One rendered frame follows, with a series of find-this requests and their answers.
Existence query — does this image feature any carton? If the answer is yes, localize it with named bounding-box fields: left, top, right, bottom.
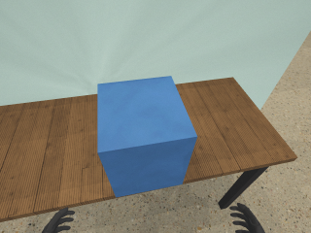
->
left=97, top=76, right=197, bottom=198

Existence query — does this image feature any robot left hand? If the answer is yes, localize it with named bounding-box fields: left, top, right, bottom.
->
left=42, top=207, right=75, bottom=233

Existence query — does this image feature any table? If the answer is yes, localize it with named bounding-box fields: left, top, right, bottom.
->
left=0, top=77, right=297, bottom=222

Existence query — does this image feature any robot right hand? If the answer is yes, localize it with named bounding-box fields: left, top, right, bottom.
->
left=229, top=203, right=265, bottom=233

